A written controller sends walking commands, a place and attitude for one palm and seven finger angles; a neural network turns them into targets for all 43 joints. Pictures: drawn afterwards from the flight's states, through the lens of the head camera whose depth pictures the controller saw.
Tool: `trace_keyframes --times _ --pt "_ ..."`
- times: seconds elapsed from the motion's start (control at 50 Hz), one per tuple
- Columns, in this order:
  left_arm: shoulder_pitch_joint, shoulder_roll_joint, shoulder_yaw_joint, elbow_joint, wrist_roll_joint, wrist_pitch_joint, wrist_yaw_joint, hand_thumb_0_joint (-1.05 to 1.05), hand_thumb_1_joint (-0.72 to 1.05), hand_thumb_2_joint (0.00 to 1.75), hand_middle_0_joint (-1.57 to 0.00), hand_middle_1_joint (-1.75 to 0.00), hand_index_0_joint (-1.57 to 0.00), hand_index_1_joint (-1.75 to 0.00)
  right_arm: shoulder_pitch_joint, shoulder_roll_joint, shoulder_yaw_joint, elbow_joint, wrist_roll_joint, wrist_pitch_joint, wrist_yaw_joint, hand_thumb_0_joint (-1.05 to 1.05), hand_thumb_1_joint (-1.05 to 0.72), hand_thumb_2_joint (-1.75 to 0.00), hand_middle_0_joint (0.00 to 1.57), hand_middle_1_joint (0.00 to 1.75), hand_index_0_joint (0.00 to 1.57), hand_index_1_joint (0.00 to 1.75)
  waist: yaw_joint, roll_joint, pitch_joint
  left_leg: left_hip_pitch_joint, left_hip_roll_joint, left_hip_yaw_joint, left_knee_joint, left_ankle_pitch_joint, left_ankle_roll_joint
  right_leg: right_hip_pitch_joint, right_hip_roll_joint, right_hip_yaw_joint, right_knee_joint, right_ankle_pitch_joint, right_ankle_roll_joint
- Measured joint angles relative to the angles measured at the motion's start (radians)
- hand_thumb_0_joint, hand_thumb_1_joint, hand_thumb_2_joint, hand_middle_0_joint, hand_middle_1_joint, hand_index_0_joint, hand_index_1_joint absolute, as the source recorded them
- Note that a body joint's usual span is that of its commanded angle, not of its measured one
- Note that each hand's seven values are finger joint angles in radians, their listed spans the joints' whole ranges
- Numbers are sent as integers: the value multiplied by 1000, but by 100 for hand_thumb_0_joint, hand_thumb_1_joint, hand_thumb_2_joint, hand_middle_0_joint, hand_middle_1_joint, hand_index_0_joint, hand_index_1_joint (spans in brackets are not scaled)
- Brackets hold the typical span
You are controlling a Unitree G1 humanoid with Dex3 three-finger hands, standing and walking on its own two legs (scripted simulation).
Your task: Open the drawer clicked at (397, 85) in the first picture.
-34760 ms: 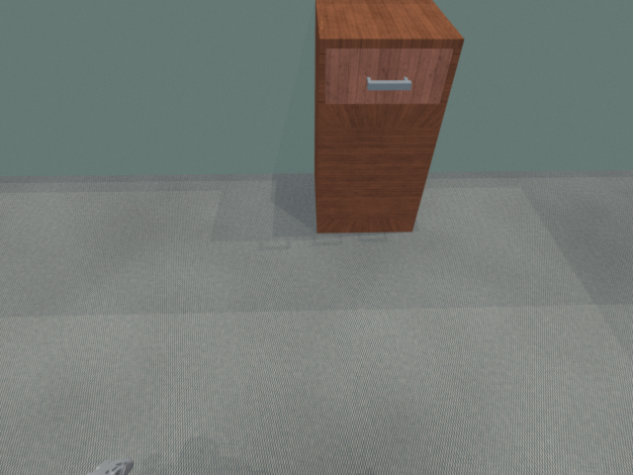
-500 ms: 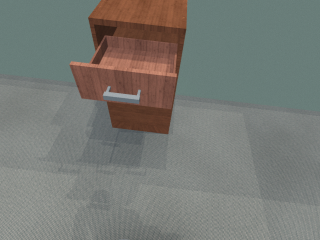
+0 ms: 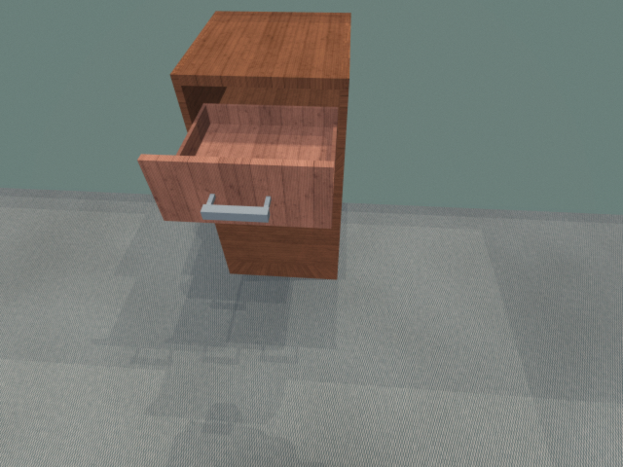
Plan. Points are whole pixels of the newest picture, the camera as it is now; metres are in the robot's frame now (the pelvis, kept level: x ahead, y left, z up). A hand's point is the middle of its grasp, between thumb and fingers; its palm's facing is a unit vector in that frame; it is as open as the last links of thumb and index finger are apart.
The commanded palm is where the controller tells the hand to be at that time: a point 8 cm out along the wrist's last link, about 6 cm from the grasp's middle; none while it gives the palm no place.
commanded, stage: let the arm hang, fingers relaxed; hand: left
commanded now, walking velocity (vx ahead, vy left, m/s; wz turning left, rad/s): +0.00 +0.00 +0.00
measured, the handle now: (237, 206) +0.61 +0.19 -0.06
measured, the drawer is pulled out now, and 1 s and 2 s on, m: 0.30 0.30 0.30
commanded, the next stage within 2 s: look to check the result in 0.18 s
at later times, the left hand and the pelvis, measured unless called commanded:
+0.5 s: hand out of the picture +0.04 +0.19 -0.17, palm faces +0.01 -0.97 -0.24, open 7.4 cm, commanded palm none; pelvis +0.02 -0.01 +0.00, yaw +0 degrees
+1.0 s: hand out of the picture +0.07 +0.20 -0.16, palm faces +0.01 -0.96 -0.27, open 7.4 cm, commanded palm none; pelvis +0.03 -0.01 +0.00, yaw +0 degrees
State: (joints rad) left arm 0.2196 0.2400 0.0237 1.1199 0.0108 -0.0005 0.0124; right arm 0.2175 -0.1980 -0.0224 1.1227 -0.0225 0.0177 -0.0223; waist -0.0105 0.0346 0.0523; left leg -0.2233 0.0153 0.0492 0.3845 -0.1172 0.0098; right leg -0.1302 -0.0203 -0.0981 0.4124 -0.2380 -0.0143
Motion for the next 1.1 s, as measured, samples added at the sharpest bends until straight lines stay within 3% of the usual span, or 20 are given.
trace_keyframes --times 0.36,0.7,1.1 --pt "-38 -34 -8 8 -4 -7 -1 1 91 90 -20 -30 -20 -30 -20 -14 6 14 1 -9 -7 0 -91 -90 20 30 20 29 -6 -23 24 22 16 -7 -22 -7 -16 38 20 -5 -57 10 -10" --pt "-23 -18 -1 28 -3 -5 3 1 91 90 -20 -30 -20 -30 -54 -18 9 9 1 -8 -8 0 -91 -90 20 30 20 29 6 -13 30 37 16 -11 -34 -14 -20 60 22 -8 -81 7 -12" --pt "-57 0 0 18 -3 -12 -1 1 91 90 -20 -30 -20 -30 -72 -49 7 12 1 -13 -7 0 -91 -90 20 30 20 30 2 -18 26 57 15 -4 -53 -23 -23 76 22 -1 -99 0 -13"
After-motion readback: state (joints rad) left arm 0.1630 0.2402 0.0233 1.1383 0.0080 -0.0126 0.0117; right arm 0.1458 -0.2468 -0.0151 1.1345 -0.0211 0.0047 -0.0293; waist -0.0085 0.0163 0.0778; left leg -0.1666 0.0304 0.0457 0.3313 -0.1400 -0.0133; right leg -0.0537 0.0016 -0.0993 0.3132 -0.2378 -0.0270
